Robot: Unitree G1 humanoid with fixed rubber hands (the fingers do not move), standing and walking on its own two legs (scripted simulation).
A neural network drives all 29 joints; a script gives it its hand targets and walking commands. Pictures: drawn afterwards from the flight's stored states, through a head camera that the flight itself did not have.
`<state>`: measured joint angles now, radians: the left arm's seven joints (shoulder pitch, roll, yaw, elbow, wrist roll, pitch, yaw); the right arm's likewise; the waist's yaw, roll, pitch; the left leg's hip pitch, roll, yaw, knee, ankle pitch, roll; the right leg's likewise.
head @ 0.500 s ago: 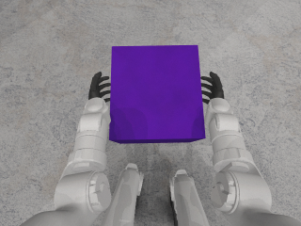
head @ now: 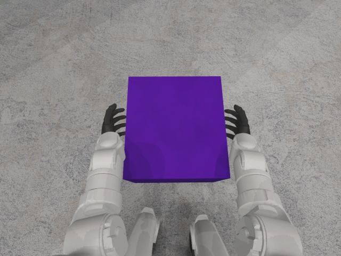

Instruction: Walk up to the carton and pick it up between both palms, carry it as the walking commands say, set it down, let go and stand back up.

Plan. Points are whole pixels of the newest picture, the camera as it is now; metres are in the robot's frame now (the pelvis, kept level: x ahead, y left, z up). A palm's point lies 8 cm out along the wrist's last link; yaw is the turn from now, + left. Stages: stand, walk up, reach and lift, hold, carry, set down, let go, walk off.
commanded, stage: reach and lift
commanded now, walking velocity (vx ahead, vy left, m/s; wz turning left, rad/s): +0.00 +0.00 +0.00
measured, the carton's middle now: (174, 133) +0.43 +0.03 -0.12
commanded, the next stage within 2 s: none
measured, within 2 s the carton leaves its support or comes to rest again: neither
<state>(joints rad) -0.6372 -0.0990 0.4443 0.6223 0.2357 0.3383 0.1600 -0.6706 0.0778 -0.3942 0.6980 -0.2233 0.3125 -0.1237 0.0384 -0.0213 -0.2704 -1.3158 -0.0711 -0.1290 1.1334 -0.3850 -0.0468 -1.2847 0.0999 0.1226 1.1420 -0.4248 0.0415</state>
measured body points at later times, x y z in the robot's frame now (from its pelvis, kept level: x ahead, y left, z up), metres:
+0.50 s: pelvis +0.02 +0.00 +0.07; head +0.13 +0.00 +0.50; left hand +0.37 +0.19 +0.03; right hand +0.40 -0.14 +0.03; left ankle +0.06 +0.13 -0.63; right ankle +0.05 -0.13 -0.63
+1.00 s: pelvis +0.04 +0.00 +0.11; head +0.07 +0.00 +0.56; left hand +0.35 +0.19 +0.10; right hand +0.38 -0.15 +0.09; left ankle +0.06 +0.13 -0.63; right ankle +0.05 -0.13 -0.63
